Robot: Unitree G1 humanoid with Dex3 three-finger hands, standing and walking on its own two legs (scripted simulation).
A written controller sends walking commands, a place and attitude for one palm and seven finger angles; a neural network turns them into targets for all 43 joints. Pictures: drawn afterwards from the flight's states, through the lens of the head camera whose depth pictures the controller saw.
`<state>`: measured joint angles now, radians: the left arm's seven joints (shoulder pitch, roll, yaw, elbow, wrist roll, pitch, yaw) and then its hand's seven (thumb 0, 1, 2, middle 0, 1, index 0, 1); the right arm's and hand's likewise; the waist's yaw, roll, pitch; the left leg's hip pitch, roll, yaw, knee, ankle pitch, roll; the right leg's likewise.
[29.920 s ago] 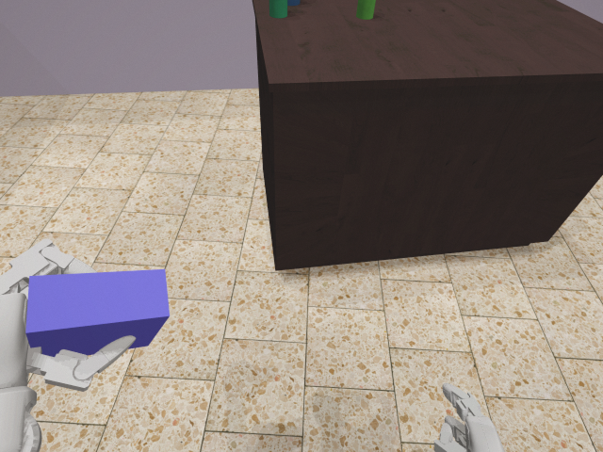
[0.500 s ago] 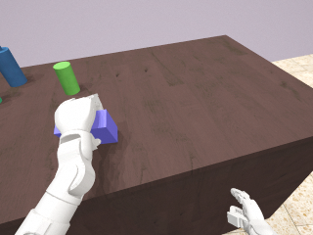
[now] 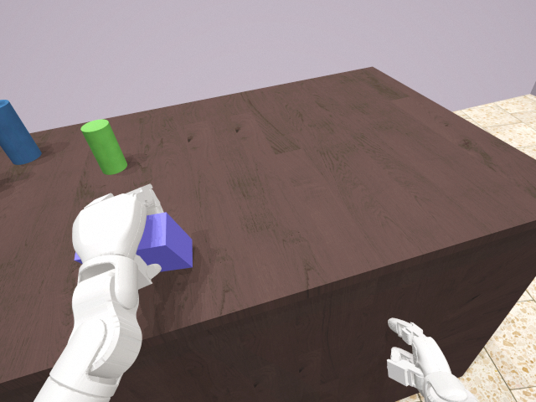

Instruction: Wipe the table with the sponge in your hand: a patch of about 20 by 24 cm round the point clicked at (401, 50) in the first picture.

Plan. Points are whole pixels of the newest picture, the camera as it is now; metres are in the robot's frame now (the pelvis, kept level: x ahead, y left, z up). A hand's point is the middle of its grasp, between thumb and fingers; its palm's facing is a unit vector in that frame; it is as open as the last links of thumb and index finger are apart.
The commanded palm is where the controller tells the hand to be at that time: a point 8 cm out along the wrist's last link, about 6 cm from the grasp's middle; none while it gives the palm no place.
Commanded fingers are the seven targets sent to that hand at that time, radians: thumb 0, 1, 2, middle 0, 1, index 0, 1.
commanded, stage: slide back across to the middle lane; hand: left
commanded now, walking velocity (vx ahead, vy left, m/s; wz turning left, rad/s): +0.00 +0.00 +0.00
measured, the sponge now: (145, 252) +0.29 +0.23 +0.12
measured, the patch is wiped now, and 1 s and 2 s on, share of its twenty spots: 0.95 0.95 0.95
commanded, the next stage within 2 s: wipe forward along the middle lane in 0.68 s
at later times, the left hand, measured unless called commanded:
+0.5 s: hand (103, 256) +0.24 +0.24 +0.17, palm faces +0.30 -0.22 -0.93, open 9.1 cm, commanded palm +0.19 +0.26 +0.20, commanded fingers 0.00 0.10 1.30 -1.20 -1.60 -1.20 -1.60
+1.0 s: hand (80, 253) +0.25 +0.29 +0.16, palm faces +0.14 -0.10 -0.99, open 9.2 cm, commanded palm +0.21 +0.29 +0.20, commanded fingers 0.00 0.10 1.30 -1.20 -1.60 -1.20 -1.60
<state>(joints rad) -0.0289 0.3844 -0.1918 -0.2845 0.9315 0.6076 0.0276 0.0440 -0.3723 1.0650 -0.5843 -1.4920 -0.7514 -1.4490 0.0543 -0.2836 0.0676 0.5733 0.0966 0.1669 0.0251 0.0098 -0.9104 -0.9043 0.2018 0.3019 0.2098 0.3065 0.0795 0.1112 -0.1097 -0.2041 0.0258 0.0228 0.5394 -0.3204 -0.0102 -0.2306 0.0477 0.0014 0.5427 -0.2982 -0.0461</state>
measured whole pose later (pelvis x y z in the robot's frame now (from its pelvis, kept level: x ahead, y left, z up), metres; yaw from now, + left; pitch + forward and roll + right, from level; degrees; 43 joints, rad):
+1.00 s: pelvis -0.03 +0.01 +0.00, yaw +1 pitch -3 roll +0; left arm -0.17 0.52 -0.10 -0.09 0.89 0.51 -0.14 -0.04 -0.45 1.07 -0.73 -1.35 -0.85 -1.35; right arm 0.06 -0.27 0.09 0.63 0.07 0.06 -0.09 0.01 -0.91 -0.90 0.20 0.30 0.20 0.30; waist 0.11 0.11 -0.06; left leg -0.20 0.00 0.01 0.50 -0.25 0.00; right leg -0.22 0.02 -0.01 0.51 -0.24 -0.03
